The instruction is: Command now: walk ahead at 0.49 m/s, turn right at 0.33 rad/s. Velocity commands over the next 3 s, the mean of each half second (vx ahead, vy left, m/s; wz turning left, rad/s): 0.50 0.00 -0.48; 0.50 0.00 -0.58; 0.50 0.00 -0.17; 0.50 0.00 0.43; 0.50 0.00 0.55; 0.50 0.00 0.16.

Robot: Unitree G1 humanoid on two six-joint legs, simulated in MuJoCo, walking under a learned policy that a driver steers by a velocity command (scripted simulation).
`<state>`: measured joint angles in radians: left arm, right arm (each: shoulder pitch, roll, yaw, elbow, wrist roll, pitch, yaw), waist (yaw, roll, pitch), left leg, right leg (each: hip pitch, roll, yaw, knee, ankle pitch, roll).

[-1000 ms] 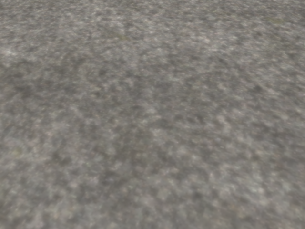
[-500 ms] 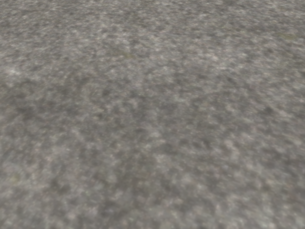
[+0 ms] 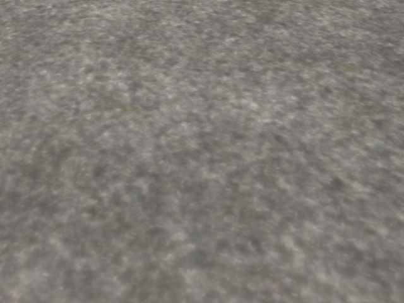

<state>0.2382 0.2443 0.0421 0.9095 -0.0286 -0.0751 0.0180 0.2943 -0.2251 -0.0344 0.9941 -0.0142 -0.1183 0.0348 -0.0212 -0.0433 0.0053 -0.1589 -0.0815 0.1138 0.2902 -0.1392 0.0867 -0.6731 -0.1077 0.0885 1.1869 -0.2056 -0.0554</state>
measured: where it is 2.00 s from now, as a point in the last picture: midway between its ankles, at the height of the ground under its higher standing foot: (315, 194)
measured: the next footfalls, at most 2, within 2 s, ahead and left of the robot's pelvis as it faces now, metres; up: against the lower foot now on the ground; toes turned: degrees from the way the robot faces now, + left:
right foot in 0.34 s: +0.34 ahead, -0.18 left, +0.00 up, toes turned -13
left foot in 0.82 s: +0.67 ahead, -0.09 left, +0.00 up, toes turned -30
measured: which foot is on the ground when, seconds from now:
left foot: down 0.00-0.32, up 0.34-0.80, down 0.82-1.00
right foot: up 0.00-0.32, down 0.34-0.84, up 0.86-1.00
